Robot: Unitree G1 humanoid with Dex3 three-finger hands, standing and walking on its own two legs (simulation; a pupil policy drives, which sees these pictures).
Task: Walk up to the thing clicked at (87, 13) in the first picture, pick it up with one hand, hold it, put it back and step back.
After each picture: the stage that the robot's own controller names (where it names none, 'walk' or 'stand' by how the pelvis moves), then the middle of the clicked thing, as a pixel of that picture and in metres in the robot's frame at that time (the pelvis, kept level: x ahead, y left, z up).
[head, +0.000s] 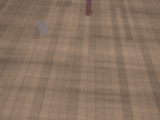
stand; (88, 6) +2.01 -0.16 -0.65
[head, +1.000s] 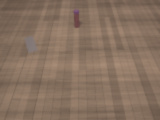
walk; (76, 19) +1.88 +0.16 -0.65
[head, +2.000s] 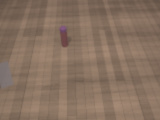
walk; (63, 37) +1.29 +0.23 -0.65
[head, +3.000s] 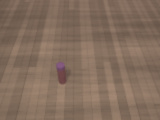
walk; (61, 73) +0.84 +0.19 -0.65
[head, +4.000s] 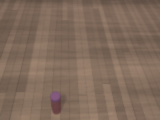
walk; (56, 103) +0.55 +0.14 -0.63
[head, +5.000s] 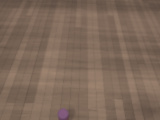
stand; out of the picture +0.44 +0.11 -0.65
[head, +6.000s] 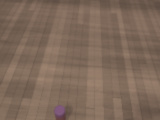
stand; (60, 117) +0.44 +0.13 -0.63
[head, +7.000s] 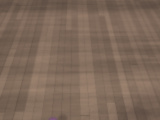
stand; out of the picture +0.38 +0.18 -0.65
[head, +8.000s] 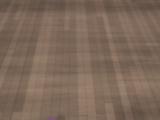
stand; out of the picture +0.39 +0.18 -0.66
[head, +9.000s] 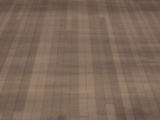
stand; out of the picture +0.38 +0.18 -0.66
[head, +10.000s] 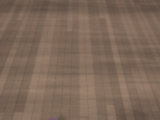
stand; out of the picture +0.38 +0.17 -0.66
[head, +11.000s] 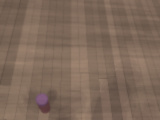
go down; (43, 104) +0.41 +0.18 -0.58
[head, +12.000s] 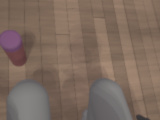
go down; (15, 51) +0.45 +0.24 -0.25
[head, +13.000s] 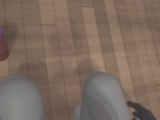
close in; out of the picture +0.45 +0.26 -0.21
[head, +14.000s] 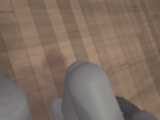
close; out of the picture +0.43 +0.29 -0.16
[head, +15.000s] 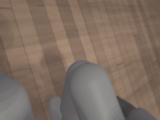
lift; out of the picture +0.41 +0.29 -0.16
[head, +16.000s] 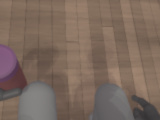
lift; (9, 76) +0.31 +0.22 -0.02
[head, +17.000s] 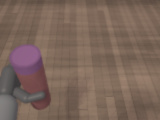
hold; (34, 82) +0.31 +0.14 +0.08
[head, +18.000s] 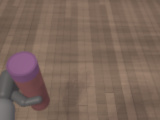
hold; (33, 86) +0.31 +0.15 +0.05
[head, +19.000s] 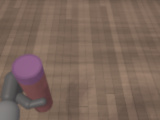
crouch; (36, 88) +0.30 +0.14 +0.05
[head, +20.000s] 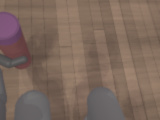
crouch; (14, 47) +0.43 +0.19 -0.04
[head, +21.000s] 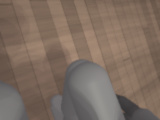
lower; out of the picture +0.41 +0.27 -0.16
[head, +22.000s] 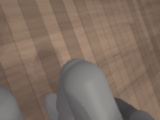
lower; out of the picture +0.43 +0.29 -0.16
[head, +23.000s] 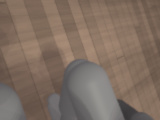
lower; out of the picture +0.42 +0.30 -0.16
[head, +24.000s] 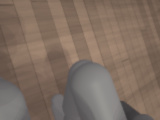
lower; out of the picture +0.41 +0.29 -0.15
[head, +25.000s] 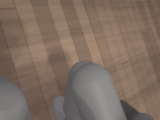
loosen; out of the picture +0.41 +0.25 -0.15
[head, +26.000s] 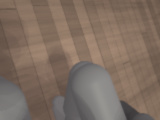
withdraw; out of the picture +0.41 +0.26 -0.17
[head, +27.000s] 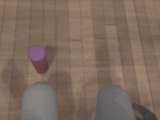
walk; (39, 61) +0.45 +0.19 -0.30
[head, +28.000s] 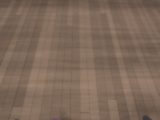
stand; out of the picture +0.37 +0.14 -0.59
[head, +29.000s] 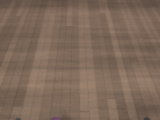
stand; out of the picture +0.38 +0.14 -0.60
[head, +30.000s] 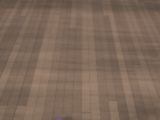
stand; out of the picture +0.38 +0.13 -0.64
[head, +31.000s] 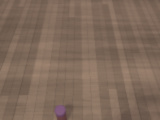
walk; (61, 116) +0.42 +0.13 -0.64
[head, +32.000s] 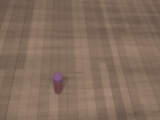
walk; (57, 84) +0.62 +0.12 -0.64
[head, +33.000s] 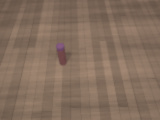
walk; (61, 54) +0.96 +0.22 -0.63
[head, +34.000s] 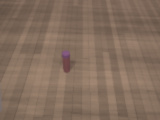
stand; (66, 62) +1.01 +0.13 -0.65
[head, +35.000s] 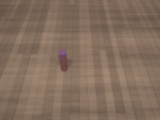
stand; (63, 61) +1.01 +0.16 -0.66
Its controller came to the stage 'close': yes
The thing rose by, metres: 0.68
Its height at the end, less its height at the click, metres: +0.00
